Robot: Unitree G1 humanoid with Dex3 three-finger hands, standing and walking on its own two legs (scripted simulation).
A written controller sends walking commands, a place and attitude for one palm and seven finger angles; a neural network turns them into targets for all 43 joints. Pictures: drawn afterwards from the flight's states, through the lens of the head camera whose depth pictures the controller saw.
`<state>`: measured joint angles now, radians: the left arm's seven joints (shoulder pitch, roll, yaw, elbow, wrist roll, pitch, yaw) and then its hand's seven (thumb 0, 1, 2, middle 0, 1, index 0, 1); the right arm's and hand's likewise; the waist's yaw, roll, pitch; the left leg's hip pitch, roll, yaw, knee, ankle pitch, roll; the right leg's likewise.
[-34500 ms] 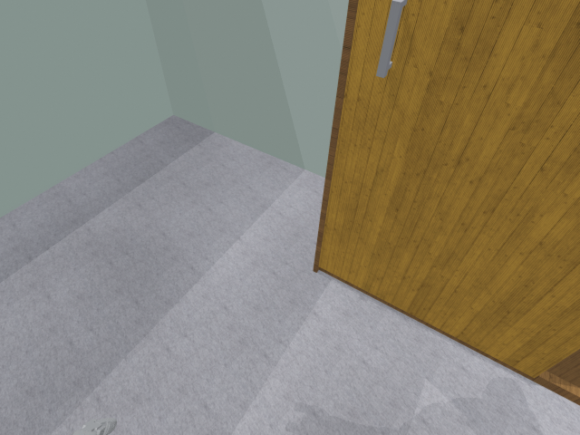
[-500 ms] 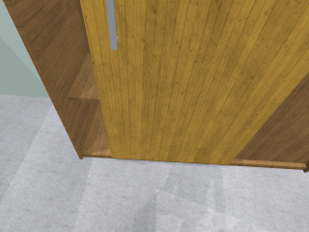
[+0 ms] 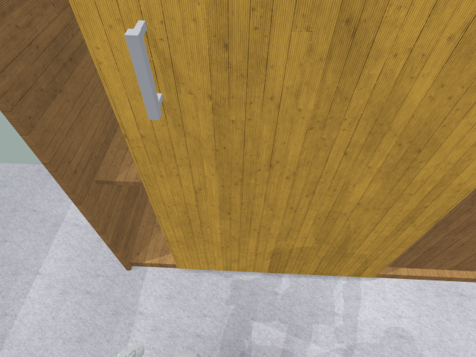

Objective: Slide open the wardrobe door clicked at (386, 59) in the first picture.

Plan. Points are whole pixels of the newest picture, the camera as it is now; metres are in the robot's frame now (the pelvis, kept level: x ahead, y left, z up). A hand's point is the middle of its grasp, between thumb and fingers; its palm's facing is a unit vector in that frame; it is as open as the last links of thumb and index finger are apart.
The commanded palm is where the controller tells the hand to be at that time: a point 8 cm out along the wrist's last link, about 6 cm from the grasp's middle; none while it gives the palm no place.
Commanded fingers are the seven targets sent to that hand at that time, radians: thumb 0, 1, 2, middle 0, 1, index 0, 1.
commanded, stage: come to a stop and stand still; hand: left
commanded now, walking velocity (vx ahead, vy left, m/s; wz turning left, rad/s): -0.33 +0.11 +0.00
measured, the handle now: (148, 73) +0.49 +0.16 +0.21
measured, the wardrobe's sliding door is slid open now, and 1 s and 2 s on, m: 0.21 0.21 0.21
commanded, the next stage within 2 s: look again from close up in 1.38 s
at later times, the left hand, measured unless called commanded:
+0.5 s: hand out of the picture +0.03 +0.25 -0.17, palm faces -0.02 -0.97 -0.23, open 7.3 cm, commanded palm none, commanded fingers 0.00 0.90 0.90 -0.20 -0.30 -0.20 -0.30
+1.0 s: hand out of the picture +0.02 +0.19 -0.18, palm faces -0.06 -0.98 -0.20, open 7.3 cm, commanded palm none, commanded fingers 0.00 0.90 0.90 -0.20 -0.30 -0.20 -0.30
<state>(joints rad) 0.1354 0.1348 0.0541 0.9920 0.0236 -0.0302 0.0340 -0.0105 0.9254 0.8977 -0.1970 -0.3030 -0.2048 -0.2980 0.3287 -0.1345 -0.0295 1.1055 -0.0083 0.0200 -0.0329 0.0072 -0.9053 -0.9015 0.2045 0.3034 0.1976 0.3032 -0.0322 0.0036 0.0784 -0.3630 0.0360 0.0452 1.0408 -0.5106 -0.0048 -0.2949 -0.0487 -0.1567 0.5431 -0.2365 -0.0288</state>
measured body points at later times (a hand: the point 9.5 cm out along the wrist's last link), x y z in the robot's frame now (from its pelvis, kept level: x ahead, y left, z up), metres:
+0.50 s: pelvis -0.01 +0.04 +0.01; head +0.05 +0.06 +0.45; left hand +0.03 +0.30 -0.15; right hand +0.08 -0.20 -0.13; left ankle +0.05 +0.14 -0.73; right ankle -0.08 -0.11 -0.66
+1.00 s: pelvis -0.02 +0.01 +0.00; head +0.00 +0.02 +0.45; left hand +0.02 +0.24 -0.16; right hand -0.05 -0.21 -0.15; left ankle +0.00 +0.13 -0.73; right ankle -0.07 -0.12 -0.73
